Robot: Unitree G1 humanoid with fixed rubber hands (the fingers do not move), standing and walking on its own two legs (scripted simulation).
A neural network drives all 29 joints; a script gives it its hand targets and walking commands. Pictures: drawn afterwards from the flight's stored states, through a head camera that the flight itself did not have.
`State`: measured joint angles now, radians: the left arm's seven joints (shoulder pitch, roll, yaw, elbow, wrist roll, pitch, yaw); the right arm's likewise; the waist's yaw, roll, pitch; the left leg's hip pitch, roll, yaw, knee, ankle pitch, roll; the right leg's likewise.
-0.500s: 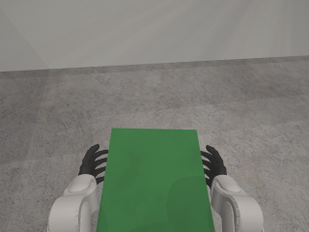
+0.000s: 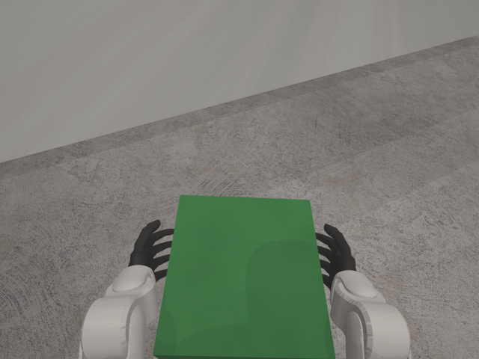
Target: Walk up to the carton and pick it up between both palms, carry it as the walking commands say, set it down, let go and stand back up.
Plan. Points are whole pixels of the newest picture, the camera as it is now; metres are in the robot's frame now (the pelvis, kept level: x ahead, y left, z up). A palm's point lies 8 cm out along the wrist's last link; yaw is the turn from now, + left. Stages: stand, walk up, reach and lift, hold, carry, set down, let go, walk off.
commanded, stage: carry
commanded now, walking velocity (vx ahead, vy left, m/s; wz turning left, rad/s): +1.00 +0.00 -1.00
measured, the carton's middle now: (240, 292) +0.23 +0.01 -0.01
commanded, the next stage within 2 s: none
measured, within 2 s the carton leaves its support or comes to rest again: neither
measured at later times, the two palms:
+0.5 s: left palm (275, 79) +0.72 -0.06 +0.10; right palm (388, 128) +0.53 -0.28 +0.10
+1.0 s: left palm (394, 31) +1.06 -0.47 +0.09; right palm (477, 73) +0.81 -0.61 +0.09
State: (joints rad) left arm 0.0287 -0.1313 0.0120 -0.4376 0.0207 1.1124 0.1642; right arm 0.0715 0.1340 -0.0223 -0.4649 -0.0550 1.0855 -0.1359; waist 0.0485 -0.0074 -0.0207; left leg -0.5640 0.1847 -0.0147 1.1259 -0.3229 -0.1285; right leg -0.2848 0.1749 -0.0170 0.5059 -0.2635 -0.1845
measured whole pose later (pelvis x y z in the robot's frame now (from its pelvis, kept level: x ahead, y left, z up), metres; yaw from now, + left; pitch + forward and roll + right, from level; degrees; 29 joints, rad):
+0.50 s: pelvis +0.45 -0.02 +0.01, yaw -35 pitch +3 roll -1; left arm 0.04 -0.13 -0.01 -0.55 0.05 1.14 0.15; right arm 0.07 0.13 -0.02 -0.56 -0.02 1.12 -0.16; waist -0.07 -0.02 -0.06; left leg 0.08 0.14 0.41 0.26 -0.34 -0.10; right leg -0.66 -0.07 -0.11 0.98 -0.15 -0.05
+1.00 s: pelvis +0.81 -0.33 +0.01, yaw -58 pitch +4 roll +3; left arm 0.03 -0.13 -0.01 -0.52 0.05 1.12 0.16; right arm 0.08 0.13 -0.02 -0.53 -0.03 1.07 -0.14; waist -0.01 -0.06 -0.04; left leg -0.56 0.13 0.04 0.64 -0.25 -0.11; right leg -0.04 0.12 0.20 0.40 -0.38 -0.14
